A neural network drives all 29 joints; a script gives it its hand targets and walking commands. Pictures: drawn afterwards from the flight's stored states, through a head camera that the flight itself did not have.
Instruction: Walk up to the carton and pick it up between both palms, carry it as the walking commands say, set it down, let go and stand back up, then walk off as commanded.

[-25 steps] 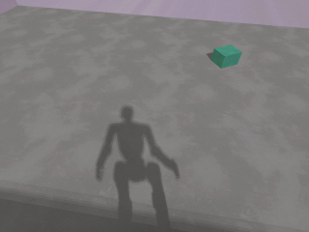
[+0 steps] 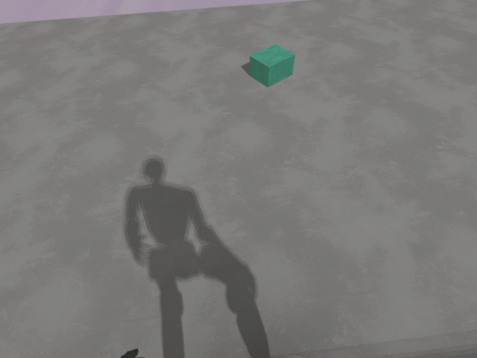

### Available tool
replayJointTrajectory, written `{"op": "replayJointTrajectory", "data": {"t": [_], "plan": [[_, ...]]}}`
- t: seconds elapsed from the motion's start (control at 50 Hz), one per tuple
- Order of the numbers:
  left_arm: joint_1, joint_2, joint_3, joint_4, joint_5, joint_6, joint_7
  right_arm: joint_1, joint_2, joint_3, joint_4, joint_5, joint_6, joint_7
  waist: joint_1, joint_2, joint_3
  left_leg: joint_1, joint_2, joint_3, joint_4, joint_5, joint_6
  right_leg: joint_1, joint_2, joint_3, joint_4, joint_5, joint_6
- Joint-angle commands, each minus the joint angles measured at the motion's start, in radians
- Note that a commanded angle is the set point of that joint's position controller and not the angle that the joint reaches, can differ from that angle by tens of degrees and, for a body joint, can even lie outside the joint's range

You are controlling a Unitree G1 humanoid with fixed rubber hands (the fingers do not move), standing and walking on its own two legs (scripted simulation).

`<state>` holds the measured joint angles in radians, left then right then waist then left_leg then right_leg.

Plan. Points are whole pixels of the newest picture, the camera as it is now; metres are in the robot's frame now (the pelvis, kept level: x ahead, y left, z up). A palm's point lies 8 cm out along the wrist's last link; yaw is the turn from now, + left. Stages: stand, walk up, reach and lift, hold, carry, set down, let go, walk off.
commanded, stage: walk up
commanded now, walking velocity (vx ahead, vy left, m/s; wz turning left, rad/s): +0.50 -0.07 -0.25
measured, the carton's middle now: (271, 65) +2.06 -0.26 -0.68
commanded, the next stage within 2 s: none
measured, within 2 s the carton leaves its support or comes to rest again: neither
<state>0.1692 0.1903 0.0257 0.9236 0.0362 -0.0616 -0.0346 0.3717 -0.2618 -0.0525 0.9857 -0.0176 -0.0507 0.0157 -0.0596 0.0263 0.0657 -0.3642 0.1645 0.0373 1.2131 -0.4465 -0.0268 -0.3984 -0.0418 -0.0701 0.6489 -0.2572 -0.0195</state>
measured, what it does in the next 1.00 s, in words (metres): walks ahead: left foot, then right foot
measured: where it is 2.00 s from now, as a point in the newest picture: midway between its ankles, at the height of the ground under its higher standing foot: (265, 197)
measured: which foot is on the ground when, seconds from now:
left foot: up 0.00-0.30, down 0.32-0.74, up 0.76-1.00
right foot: down 0.00-0.32, up 0.34-0.72, down 0.74-1.00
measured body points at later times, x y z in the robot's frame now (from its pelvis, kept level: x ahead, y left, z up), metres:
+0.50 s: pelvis +0.24 +0.00 +0.02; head +0.25 +0.02 +0.47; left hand +0.31 +0.26 -0.13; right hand +0.23 -0.26 -0.11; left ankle +0.28 +0.12 -0.72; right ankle +0.19 -0.15 -0.63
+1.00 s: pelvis +0.46 -0.11 +0.03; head +0.46 -0.16 +0.48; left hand +0.46 +0.14 -0.10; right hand +0.51 -0.36 -0.14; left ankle +0.50 +0.07 -0.63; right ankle +0.44 -0.20 -0.72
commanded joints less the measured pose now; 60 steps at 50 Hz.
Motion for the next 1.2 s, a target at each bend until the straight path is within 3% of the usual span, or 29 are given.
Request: {"op": "replayJointTrajectory", "data": {"t": [0.0,0.08,0.1,0.16,0.2,0.24,0.26,0.28,0.3,0.32,0.36,0.42,0.44,0.5,0.54,0.58,0.64,0.68,0.7,0.72,0.74,0.78,0.82,0.86,0.88,0.9,1.0,1.08,1.18], "plan": [[0.045,0.138,0.045,-0.019,-0.007,-0.007,0.020,-0.043,-0.048,-0.034,-0.107,-0.009,0.009,0.013,0.034,-0.253,-0.007,-0.133,0.038,-0.013,-0.092,0.144,0.025,0.067,-0.197,0.190,-0.414,0.111,-0.105],[0.065,0.140,0.033,0.001,-0.006,-0.001,0.015,-0.144,-0.026,-0.028,-0.122,-0.005,0.032,0.020,0.031,-0.197,0.106,-0.121,0.017,0.039,-0.313,0.255,-0.019,-0.012,-0.167,0.178,-0.545,-0.104,-0.109],[0.096,0.143,0.037,0.004,-0.007,-0.001,0.015,-0.178,-0.010,-0.018,-0.136,-0.004,0.030,0.022,0.043,-0.226,0.113,-0.123,0.004,0.044,-0.382,0.285,-0.017,0.019,-0.152,0.191,-0.554,-0.068,-0.114],[0.181,0.156,0.036,0.045,-0.011,-0.009,0.021,-0.254,-0.016,-0.007,-0.132,0.002,0.014,0.022,0.068,-0.120,0.044,-0.087,-0.017,0.060,-0.523,0.308,-0.021,0.166,-0.158,0.186,-0.508,0.007,-0.119],[0.173,0.178,0.047,0.036,-0.013,-0.007,0.020,-0.250,-0.027,-0.004,-0.136,0.009,0.005,0.021,0.065,-0.149,-0.013,-0.027,-0.032,0.053,-0.592,0.297,-0.024,0.212,-0.161,0.165,-0.459,0.007,-0.128],[0.202,0.172,0.049,0.057,-0.018,-0.004,0.019,-0.238,-0.035,-0.006,-0.123,0.005,-0.014,0.016,0.051,-0.080,-0.051,0.111,-0.063,0.095,-0.707,0.271,-0.009,0.231,-0.110,0.144,-0.324,0.088,-0.114],[0.215,0.167,0.046,0.057,-0.022,-0.006,0.022,-0.070,-0.067,-0.024,-0.064,0.004,-0.027,0.001,0.003,0.020,-0.114,0.306,-0.053,0.056,-0.783,0.277,0.025,0.182,-0.072,0.111,-0.104,0.153,-0.087],[0.208,0.140,0.042,0.034,-0.026,-0.012,0.024,0.079,-0.144,-0.061,-0.032,-0.011,-0.032,-0.010,-0.055,0.125,-0.192,0.519,0.131,-0.151,-0.816,0.205,0.089,-0.046,-0.018,0.055,0.149,0.058,-0.042],[0.181,0.117,0.035,0.006,-0.027,-0.013,0.018,0.164,-0.250,-0.085,-0.012,-0.022,-0.029,-0.020,-0.070,0.344,-0.204,0.602,0.344,-0.486,-0.964,0.096,0.160,-0.236,0.059,0.008,0.405,-0.269,-0.013],[0.166,0.145,0.051,-0.008,-0.021,-0.008,0.025,0.192,-0.291,-0.090,-0.025,-0.011,-0.026,-0.022,-0.049,0.240,-0.201,0.586,0.412,-0.631,-1.002,0.096,0.206,-0.275,0.019,0.115,0.534,-0.302,-0.003],[0.134,0.126,0.053,0.042,-0.017,0.004,0.014,0.104,-0.171,-0.065,-0.018,-0.009,-0.024,-0.031,-0.011,0.038,-0.048,0.354,0.326,-0.467,-1.010,0.165,0.157,-0.262,-0.052,0.138,0.600,-0.116,0.002],[0.163,0.079,0.036,0.049,-0.003,0.013,-0.012,-0.063,-0.053,-0.016,-0.032,-0.005,-0.041,-0.015,0.047,0.169,0.022,0.155,0.134,-0.154,-1.039,0.132,0.105,-0.129,-0.071,0.086,0.465,0.032,0.023],[0.137,0.075,0.029,0.043,0.002,0.027,-0.020,-0.057,-0.053,-0.023,-0.031,0.001,-0.040,-0.008,0.048,0.211,0.052,0.146,0.128,-0.118,-1.087,0.074,0.106,-0.145,-0.070,0.055,0.411,0.068,0.031],[0.001,0.098,0.027,0.012,-0.006,0.050,-0.040,0.039,-0.113,-0.052,-0.007,-0.004,-0.038,-0.016,0.036,0.069,0.051,0.197,0.176,-0.118,-1.077,0.252,0.119,-0.142,-0.089,0.038,0.241,0.109,0.065],[-0.028,0.078,0.006,-0.005,-0.011,0.043,-0.045,0.004,-0.098,-0.042,-0.008,-0.008,-0.043,-0.004,0.031,0.207,0.013,0.175,0.105,0.025,-1.075,0.156,0.089,-0.051,-0.055,-0.010,0.091,0.101,0.066],[-0.071,0.083,0.009,-0.024,-0.018,0.038,-0.049,0.040,-0.096,-0.044,0.003,-0.005,-0.034,-0.005,0.013,0.250,0.021,0.167,0.080,0.053,-1.087,0.111,0.097,0.017,-0.024,-0.070,-0.005,0.088,0.072],[-0.095,0.088,0.014,-0.030,-0.023,0.030,-0.042,0.057,-0.104,-0.041,0.018,-0.006,-0.022,-0.002,0.018,0.189,0.034,0.135,0.116,0.014,-1.046,0.094,0.113,0.074,-0.029,-0.071,-0.094,0.049,0.066],[0.040,0.111,0.030,0.011,-0.012,0.010,-0.027,0.053,-0.115,-0.043,0.005,-0.005,-0.019,-0.002,0.070,0.079,-0.043,0.127,0.086,0.055,-0.845,0.209,0.102,0.238,-0.034,-0.049,-0.211,0.062,0.027],[0.235,0.170,0.066,0.077,0.001,0.000,-0.007,0.047,-0.067,-0.018,0.014,-0.012,-0.021,0.001,0.158,-0.118,-0.167,-0.025,0.015,0.079,-0.555,0.127,0.064,0.498,-0.116,0.088,-0.249,0.011,-0.020],[0.403,0.300,0.101,0.118,0.009,-0.008,0.012,0.018,-0.032,0.004,-0.013,-0.021,-0.022,-0.002,0.223,-0.400,-0.212,-0.273,-0.083,0.084,-0.226,-0.109,0.039,0.643,-0.368,0.426,-0.374,-0.180,-0.039],[0.408,0.367,0.102,0.119,0.006,-0.008,0.024,0.032,-0.025,0.007,-0.025,-0.017,-0.012,-0.004,0.198,-0.336,-0.218,-0.363,-0.079,-0.022,-0.069,-0.135,0.047,0.639,-0.489,0.653,-0.448,-0.184,-0.030],[0.237,0.263,0.072,0.072,-0.002,-0.015,0.032,0.072,-0.034,-0.006,0.033,-0.004,-0.012,-0.004,0.113,-0.132,-0.173,-0.307,-0.018,-0.088,0.004,0.089,0.044,0.477,-0.403,0.454,-0.384,0.011,-0.044],[0.154,0.154,0.047,0.074,-0.012,-0.027,0.024,0.010,-0.009,-0.021,0.028,-0.013,0.002,0.003,0.067,-0.132,-0.043,-0.258,0.004,-0.059,-0.005,0.177,0.021,0.313,-0.316,0.279,-0.407,0.201,-0.025],[0.152,0.142,0.035,0.064,-0.023,-0.030,0.027,0.025,-0.002,-0.033,0.015,-0.015,0.029,0.016,0.045,-0.144,0.014,-0.210,0.015,-0.028,-0.027,0.245,0.012,0.178,-0.294,0.225,-0.466,0.174,-0.009],[0.118,0.133,0.044,0.055,-0.018,-0.029,0.022,-0.011,0.010,-0.026,0.000,-0.022,0.042,0.026,0.047,-0.233,0.076,-0.239,0.021,-0.018,-0.062,0.270,0.011,0.145,-0.280,0.188,-0.505,0.062,-0.028],[0.144,0.126,0.038,0.066,-0.022,-0.031,0.023,-0.011,0.008,-0.028,0.008,-0.020,0.049,0.023,0.048,-0.199,0.065,-0.237,0.014,-0.011,-0.103,0.344,0.007,0.141,-0.252,0.146,-0.509,0.068,0.009],[0.289,0.126,0.042,0.111,-0.027,-0.034,0.039,-0.208,0.031,-0.012,-0.055,-0.011,0.054,0.042,0.105,-0.139,0.053,-0.313,-0.010,0.015,-0.327,0.393,-0.018,0.292,-0.247,0.128,-0.517,0.109,-0.037],[0.327,0.150,0.052,0.146,-0.020,-0.030,0.049,-0.357,0.050,0.003,-0.111,-0.004,0.038,0.044,0.138,-0.174,0.034,-0.316,-0.023,0.043,-0.506,0.382,-0.009,0.384,-0.260,0.114,-0.492,0.179,-0.071],[0.307,0.182,0.057,0.148,-0.016,-0.025,0.054,-0.390,0.031,0.016,-0.126,0.001,0.013,0.048,0.107,-0.188,0.022,-0.143,-0.043,0.066,-0.677,0.357,0.000,0.365,-0.280,0.047,-0.465,0.216,-0.084]]}}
